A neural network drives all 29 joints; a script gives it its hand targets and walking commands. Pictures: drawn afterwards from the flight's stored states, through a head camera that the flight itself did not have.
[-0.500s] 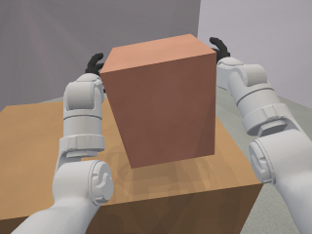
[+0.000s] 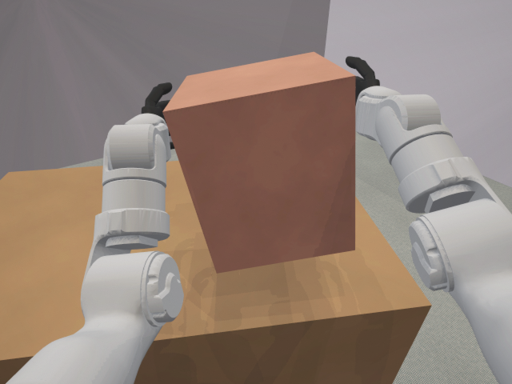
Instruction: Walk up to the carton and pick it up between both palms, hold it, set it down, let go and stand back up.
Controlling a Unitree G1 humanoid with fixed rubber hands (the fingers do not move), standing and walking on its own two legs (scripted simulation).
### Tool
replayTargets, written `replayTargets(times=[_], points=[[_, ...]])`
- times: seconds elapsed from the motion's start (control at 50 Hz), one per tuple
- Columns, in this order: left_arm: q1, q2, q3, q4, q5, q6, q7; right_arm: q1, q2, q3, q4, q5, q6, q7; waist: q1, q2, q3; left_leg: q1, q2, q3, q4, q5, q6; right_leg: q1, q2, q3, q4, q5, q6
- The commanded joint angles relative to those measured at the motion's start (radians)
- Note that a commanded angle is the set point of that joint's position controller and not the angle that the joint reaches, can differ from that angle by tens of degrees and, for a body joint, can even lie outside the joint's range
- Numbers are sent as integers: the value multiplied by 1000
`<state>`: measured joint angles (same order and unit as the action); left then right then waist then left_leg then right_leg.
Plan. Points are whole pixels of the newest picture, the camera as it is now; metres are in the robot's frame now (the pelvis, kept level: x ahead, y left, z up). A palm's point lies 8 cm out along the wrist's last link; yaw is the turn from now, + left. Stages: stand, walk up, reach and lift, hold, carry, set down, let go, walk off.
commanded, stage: hold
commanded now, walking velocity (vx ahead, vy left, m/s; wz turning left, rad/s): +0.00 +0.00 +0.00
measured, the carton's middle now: (266, 158) +0.38 -0.01 +0.25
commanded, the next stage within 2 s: none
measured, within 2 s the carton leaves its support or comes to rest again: neither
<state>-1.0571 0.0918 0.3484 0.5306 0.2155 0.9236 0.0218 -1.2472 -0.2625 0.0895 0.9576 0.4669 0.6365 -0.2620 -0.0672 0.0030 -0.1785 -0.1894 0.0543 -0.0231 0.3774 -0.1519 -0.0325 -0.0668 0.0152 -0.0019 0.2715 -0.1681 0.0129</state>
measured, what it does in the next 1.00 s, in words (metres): stands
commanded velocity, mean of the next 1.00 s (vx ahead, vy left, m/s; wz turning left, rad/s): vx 0.00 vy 0.00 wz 0.00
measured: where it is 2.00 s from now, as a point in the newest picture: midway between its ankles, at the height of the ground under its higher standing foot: outside the picture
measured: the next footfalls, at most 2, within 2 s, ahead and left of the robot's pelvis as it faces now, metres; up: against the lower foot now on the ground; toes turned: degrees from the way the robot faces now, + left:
none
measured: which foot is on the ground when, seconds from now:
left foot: down 0.00-1.00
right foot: down 0.00-1.00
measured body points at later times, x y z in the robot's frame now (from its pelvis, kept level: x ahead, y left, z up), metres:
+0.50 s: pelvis +0.00 +0.00 +0.00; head -0.09 +0.01 +0.44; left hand +0.39 +0.15 +0.31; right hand +0.39 -0.16 +0.33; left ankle +0.03 +0.14 -0.75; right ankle -0.01 -0.13 -0.75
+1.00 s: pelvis +0.00 +0.00 +0.00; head -0.10 +0.02 +0.44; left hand +0.38 +0.16 +0.33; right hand +0.38 -0.15 +0.35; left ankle +0.03 +0.14 -0.75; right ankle -0.01 -0.13 -0.75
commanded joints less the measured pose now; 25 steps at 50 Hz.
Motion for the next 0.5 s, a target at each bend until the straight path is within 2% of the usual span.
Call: replayTargets(times=[0.0, 0.12, 0.16, 0.22, 0.28, 0.32, 0.4, 0.42, 0.44, 0.48], points=[[-830, -553, -338, -257, -192, -100, -135, -705, 671, 99, -342, 195, 13, 130, -24, 66, -372, 224, -86, 5, 6, 279, -44, 37, 88, 13, -17, 261, 46], [-829, -557, -337, -270, -190, -92, -127, -725, 694, 117, -375, 194, 18, 133, -2, 39, -349, 203, -85, 6, -6, 243, -28, 26, 88, 14, -16, 220, 50], [-841, -555, -328, -246, -185, -90, -124, -740, 694, 106, -359, 188, 22, 137, 5, 42, -325, 185, -84, 7, -14, 214, -25, 11, 88, 16, -22, 179, 47], [-873, -560, -336, -232, -193, -95, -122, -744, 695, 80, -329, 169, 23, 142, -7, 52, -318, 169, -81, 9, -25, 155, -24, -14, 83, 20, -27, 129, 43], [-882, -560, -326, -205, -200, -102, -120, -769, 707, 75, -321, 160, 21, 146, 4, 33, -335, 151, -82, 11, -31, 124, -15, -17, 80, 24, -28, 109, 43], [-869, -546, -299, -159, -189, -102, -119, -764, 700, 66, -276, 152, 28, 148, 10, 21, -310, 146, -82, 12, -38, 104, -8, -31, 78, 27, -35, 88, 41], [-848, -515, -258, -107, -177, -104, -134, -761, 695, 58, -250, 147, 32, 143, 15, -11, -306, 139, -86, 14, -40, 91, 2, -21, 70, 34, -40, 101, 47], [-860, -519, -269, -119, -183, -107, -136, -762, 691, 54, -252, 149, 30, 142, 6, 4, -316, 146, -85, 13, -35, 108, -4, -20, 70, 34, -37, 121, 45], [-851, -511, -255, -108, -175, -106, -139, -758, 692, 60, -246, 154, 31, 140, 14, -4, -314, 152, -87, 13, -30, 125, -4, -11, 69, 35, -38, 138, 48], [-862, -514, -265, -136, -183, -111, -141, -757, 696, 72, -268, 168, 30, 135, 3, -1, -350, 173, -89, 9, -16, 176, -10, 17, 73, 34, -29, 207, 53]])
